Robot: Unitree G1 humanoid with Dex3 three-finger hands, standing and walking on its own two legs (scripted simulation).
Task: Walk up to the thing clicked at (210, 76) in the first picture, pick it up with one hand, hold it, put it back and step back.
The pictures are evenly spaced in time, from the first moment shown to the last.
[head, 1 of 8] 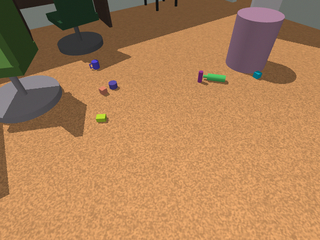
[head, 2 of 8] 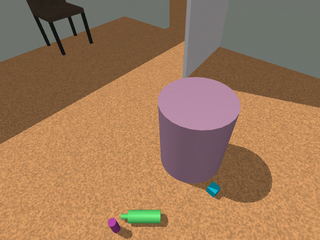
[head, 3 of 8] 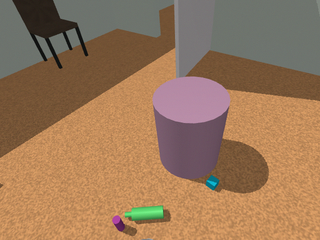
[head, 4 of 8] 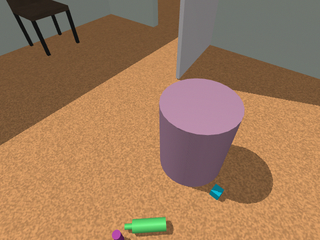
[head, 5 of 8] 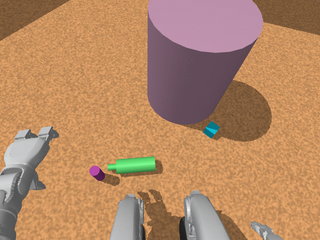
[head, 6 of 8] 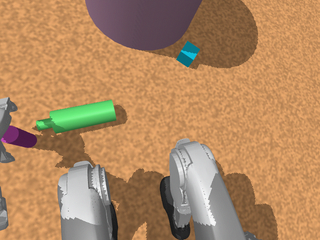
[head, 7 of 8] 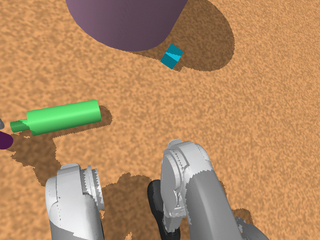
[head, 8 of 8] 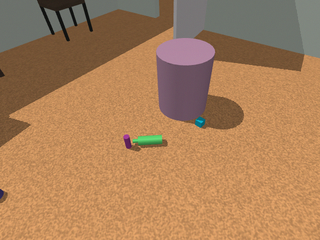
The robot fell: no
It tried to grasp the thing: yes
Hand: left
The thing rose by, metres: 0.00
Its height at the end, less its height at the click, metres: +0.00
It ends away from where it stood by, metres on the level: 0.00
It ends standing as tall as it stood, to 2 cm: yes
